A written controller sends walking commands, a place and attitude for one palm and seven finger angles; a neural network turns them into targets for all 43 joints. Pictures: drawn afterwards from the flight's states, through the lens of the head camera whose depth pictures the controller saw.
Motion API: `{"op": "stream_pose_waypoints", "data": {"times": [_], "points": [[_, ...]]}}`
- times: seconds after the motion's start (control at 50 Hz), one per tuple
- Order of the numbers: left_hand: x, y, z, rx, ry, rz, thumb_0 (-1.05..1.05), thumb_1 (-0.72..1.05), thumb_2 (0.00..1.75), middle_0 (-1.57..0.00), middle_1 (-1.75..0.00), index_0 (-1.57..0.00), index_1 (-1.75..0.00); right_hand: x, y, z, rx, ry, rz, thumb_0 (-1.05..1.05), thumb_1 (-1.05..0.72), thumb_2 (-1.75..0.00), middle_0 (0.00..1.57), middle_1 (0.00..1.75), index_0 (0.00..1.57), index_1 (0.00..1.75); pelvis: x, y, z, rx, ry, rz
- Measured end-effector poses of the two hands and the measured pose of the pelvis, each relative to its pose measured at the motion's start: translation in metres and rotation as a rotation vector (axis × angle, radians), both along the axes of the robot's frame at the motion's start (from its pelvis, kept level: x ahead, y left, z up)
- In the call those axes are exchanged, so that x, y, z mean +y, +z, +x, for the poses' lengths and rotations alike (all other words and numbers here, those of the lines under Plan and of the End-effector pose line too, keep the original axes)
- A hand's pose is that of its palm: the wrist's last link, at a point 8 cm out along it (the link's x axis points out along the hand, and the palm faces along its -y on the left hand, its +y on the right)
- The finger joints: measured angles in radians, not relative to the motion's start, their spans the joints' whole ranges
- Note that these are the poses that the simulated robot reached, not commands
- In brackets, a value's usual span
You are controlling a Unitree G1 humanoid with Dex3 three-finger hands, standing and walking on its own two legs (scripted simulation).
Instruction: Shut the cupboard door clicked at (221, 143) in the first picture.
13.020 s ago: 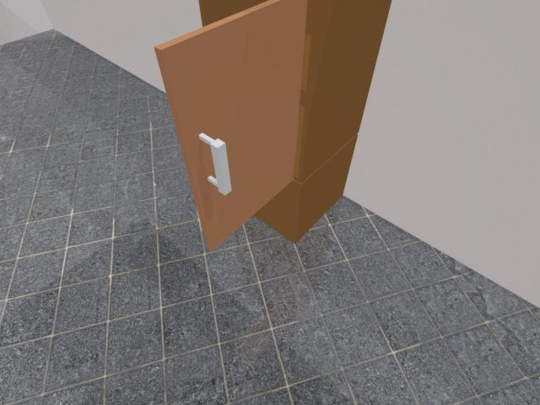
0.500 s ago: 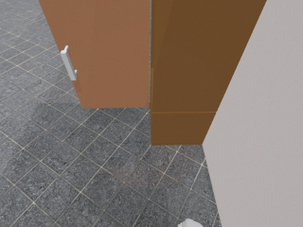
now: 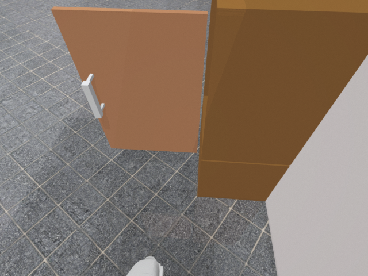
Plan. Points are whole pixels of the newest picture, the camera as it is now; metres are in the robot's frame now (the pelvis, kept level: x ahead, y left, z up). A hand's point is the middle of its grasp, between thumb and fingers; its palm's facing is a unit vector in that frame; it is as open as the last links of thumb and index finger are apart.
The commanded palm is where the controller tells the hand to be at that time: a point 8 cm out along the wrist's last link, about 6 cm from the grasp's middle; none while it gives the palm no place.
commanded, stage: take the last steps up to it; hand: left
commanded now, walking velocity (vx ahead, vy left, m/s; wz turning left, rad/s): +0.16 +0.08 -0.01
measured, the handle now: (95, 96) +0.62 +0.36 -0.02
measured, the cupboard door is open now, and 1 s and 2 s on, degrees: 91 91 91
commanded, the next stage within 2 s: come to a stop and stand still in 0.02 s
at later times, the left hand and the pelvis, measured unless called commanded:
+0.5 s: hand (95, 266) +0.16 +0.25 -0.18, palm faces -0.03 -0.98 -0.20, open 7.4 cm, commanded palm none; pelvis +0.08 +0.05 +0.00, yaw -4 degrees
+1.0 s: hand out of the picture +0.11 +0.13 -0.18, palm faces -0.01 -0.98 -0.22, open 7.2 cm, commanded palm none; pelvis +0.05 -0.05 -0.01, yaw -2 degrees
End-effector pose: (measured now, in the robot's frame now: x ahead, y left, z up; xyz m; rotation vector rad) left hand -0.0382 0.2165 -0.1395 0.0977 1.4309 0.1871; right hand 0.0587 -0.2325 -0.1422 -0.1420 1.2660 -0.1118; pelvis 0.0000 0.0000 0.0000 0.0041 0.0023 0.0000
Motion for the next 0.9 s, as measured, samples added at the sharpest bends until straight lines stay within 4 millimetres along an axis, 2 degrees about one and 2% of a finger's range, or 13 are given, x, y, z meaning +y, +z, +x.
{"op": "stream_pose_waypoints", "data": {"times": [0.08,0.12,0.16,0.22,0.28,0.34,0.4,0.46,0.54,0.66,0.76,0.8,0.9], "points": [[0.015,-0.018,-0.004,0.093,0.052,-0.045,0.0,0.92,0.9,-0.2,-0.3,-0.2,-0.3,0.028,0.0,0.068,-0.085,0.064,-0.029,0.0,-0.91,-0.9,0.19,0.3,0.19,0.3,0.026,-0.013,0.033,0.004,0.003,-0.012],[0.026,-0.029,0.002,0.132,0.058,-0.061,0.01,0.92,0.9,-0.2,-0.3,-0.2,-0.3,0.041,-0.001,0.092,-0.126,0.077,-0.05,0.0,-0.91,-0.9,0.19,0.3,0.19,0.3,0.039,-0.021,0.046,0.005,0.005,-0.011],[0.037,-0.031,0.018,0.139,0.047,-0.058,0.01,0.92,0.9,-0.2,-0.3,-0.2,-0.3,0.052,0.001,0.103,-0.139,0.077,-0.061,0.0,-0.91,-0.9,0.2,0.3,0.2,0.3,0.047,-0.02,0.054,0.0,-0.007,-0.006],[0.053,-0.029,0.055,0.096,0.02,-0.044,0.01,0.92,0.9,-0.2,-0.3,-0.2,-0.3,0.067,0.006,0.105,-0.12,0.059,-0.068,0.0,-0.91,-0.9,0.2,0.3,0.2,0.3,0.056,-0.013,0.065,0.0,-0.021,-0.003],[0.065,-0.025,0.095,0.037,-0.013,-0.031,0.01,0.92,0.9,-0.2,-0.29,-0.19,-0.3,0.075,0.009,0.101,-0.095,0.012,-0.077,-0.01,-0.92,-0.9,0.2,0.3,0.2,0.3,0.062,-0.007,0.073,0.004,-0.036,-0.004],[0.075,-0.023,0.131,-0.014,-0.049,-0.018,0.01,0.92,0.9,-0.2,-0.29,-0.19,-0.3,0.07,0.013,0.095,-0.068,-0.02,-0.102,-0.02,-0.94,-0.9,0.2,0.3,0.2,0.3,0.065,-0.005,0.076,0.011,-0.05,-0.012],[0.082,-0.021,0.16,-0.061,-0.077,-0.001,0.01,0.91,0.9,-0.2,-0.29,-0.19,-0.3,0.062,0.016,0.08,-0.024,-0.05,-0.124,-0.01,-0.93,-0.9,0.2,0.3,0.2,0.3,0.063,-0.003,0.078,0.019,-0.06,-0.023],[0.085,-0.017,0.182,-0.1,-0.102,0.014,0.0,0.92,0.9,-0.2,-0.29,-0.19,-0.3,0.053,0.018,0.06,0.023,-0.08,-0.139,-0.01,-0.92,-0.9,0.2,0.3,0.2,0.3,0.059,-0.001,0.078,0.029,-0.067,-0.033],[0.079,-0.012,0.2,-0.13,-0.137,0.028,0.0,0.92,0.9,-0.2,-0.29,-0.19,-0.3,0.039,0.019,0.029,0.084,-0.119,-0.143,0.0,-0.91,-0.9,0.2,0.3,0.2,0.3,0.048,0.001,0.076,0.04,-0.072,-0.041],[0.044,-0.006,0.207,-0.152,-0.19,0.034,0.0,0.92,0.9,-0.2,-0.29,-0.19,-0.3,0.016,0.01,-0.019,0.167,-0.17,-0.102,0.0,-0.91,-0.9,0.2,0.3,0.2,0.3,0.022,-0.001,0.066,0.045,-0.072,-0.033],[0.004,-0.007,0.195,-0.181,-0.199,0.051,0.0,0.91,0.9,-0.2,-0.29,-0.19,-0.3,-0.01,-0.014,-0.051,0.228,-0.198,-0.036,0.0,-0.9,-0.9,0.2,0.3,0.2,0.3,-0.01,-0.012,0.055,0.037,-0.065,0.009],[-0.012,-0.002,0.183,-0.165,-0.196,0.047,0.0,0.92,0.9,-0.2,-0.29,-0.19,-0.3,-0.018,-0.016,-0.055,0.246,-0.197,-0.018,0.0,-0.9,-0.9,0.2,0.3,0.2,0.3,-0.018,-0.01,0.055,0.028,-0.055,0.005],[-0.025,0.003,0.163,-0.158,-0.152,0.067,0.0,0.95,0.9,-0.2,-0.3,-0.2,-0.3,-0.03,-0.017,-0.044,0.227,-0.167,0.001,0.01,-0.91,-0.9,0.2,0.3,0.2,0.3,-0.036,-0.006,0.055,0.01,-0.041,0.01]]}}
